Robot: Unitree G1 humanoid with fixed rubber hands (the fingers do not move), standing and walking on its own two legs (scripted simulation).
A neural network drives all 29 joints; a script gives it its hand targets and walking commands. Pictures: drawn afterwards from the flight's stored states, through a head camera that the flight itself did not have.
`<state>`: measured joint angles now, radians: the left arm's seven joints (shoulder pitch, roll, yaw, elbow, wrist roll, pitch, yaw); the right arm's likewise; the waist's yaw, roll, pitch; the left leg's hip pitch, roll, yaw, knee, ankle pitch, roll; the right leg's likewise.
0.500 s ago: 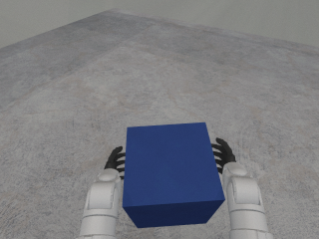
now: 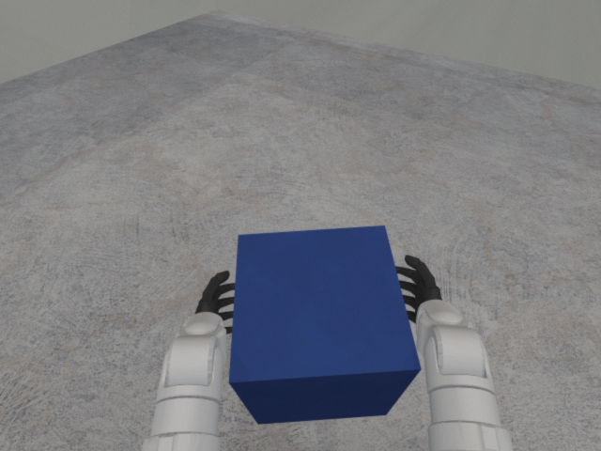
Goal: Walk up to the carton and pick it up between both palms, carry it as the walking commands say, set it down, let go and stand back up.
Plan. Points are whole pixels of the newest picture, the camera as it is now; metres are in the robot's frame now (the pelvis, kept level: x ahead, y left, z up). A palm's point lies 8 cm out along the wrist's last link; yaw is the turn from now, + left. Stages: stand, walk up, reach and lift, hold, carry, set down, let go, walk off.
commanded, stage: hold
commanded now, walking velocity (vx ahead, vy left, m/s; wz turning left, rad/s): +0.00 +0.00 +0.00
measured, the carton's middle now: (317, 331) +0.29 +0.00 -0.02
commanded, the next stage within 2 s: carry in 0.04 s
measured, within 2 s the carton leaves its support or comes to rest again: neither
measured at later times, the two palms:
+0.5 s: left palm (287, 249) +0.38 +0.05 +0.07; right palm (497, 283) +0.32 -0.24 +0.08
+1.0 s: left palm (394, 139) +0.73 -0.17 +0.05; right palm (539, 189) +0.53 -0.40 +0.08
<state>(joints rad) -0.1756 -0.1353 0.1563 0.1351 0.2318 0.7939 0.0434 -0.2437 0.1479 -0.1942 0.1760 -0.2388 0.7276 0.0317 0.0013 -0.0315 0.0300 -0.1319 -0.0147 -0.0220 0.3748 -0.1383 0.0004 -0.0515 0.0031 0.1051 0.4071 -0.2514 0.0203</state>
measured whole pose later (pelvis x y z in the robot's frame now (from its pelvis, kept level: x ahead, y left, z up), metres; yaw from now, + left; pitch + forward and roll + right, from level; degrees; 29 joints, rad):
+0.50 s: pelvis +0.11 -0.04 +0.00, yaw -13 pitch +8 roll +1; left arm 0.03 -0.13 0.04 -0.36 0.02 1.05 0.15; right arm 0.02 0.13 -0.07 -0.41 -0.05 1.04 -0.12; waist 0.02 0.01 -0.18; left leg -0.58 0.10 0.03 0.78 -0.27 -0.07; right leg -0.14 0.07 0.07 0.33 -0.32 -0.08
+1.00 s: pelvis +0.47 -0.14 -0.03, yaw -37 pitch +3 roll -4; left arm 0.10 -0.13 0.00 -0.52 0.02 1.16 0.16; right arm 0.11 0.14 -0.06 -0.56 0.01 1.12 -0.15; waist -0.09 0.02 -0.14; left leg 0.22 0.15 0.41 0.25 -0.48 -0.11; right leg -0.80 -0.08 -0.19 0.82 -0.02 -0.07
